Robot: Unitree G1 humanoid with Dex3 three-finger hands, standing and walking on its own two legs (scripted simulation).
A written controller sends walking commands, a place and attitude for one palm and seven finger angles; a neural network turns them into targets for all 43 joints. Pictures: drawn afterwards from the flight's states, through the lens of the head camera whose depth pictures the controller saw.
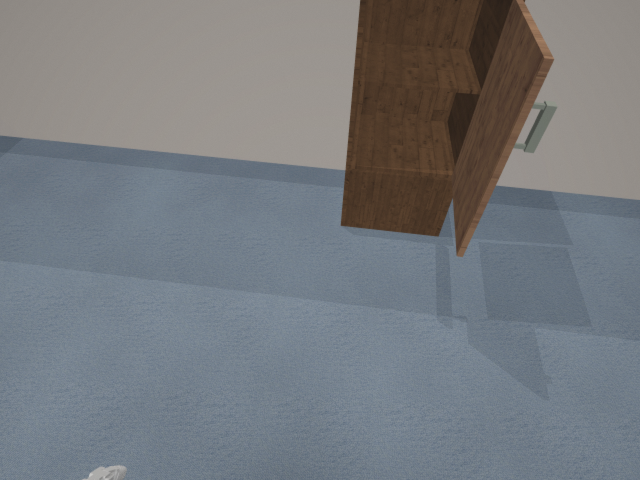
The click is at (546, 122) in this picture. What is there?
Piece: cupboard door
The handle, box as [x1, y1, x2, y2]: [513, 101, 557, 152]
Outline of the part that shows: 555,102 534,102 532,108 541,109 525,142 515,143 513,147 522,148 524,151 528,152 534,151 557,106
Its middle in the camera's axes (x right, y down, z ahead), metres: +0.48 -0.26 +0.89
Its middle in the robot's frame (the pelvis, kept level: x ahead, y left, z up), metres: +0.86 -0.43 +0.00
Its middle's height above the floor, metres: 0.77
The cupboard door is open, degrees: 87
